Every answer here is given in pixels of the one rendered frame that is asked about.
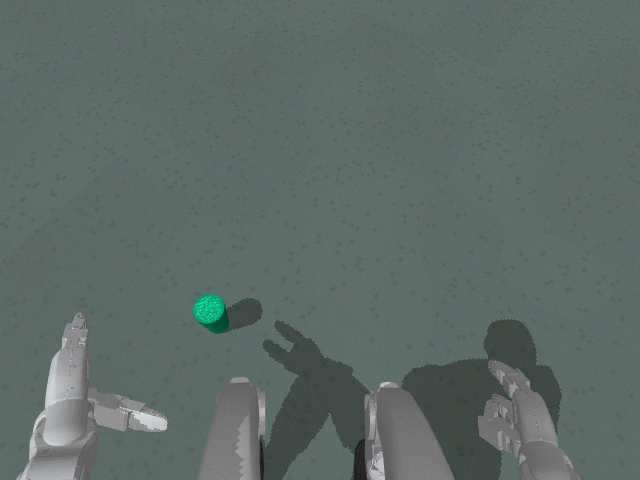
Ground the right robot hand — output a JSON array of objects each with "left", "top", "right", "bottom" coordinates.
[{"left": 478, "top": 359, "right": 559, "bottom": 458}]

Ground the left robot hand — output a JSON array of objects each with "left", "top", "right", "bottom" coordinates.
[{"left": 45, "top": 312, "right": 168, "bottom": 432}]

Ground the right robot arm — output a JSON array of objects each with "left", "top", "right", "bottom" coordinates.
[{"left": 518, "top": 441, "right": 582, "bottom": 480}]

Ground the left robot arm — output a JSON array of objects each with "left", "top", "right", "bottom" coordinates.
[{"left": 16, "top": 399, "right": 99, "bottom": 480}]

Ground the cup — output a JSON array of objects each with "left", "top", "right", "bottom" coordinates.
[{"left": 192, "top": 293, "right": 229, "bottom": 334}]

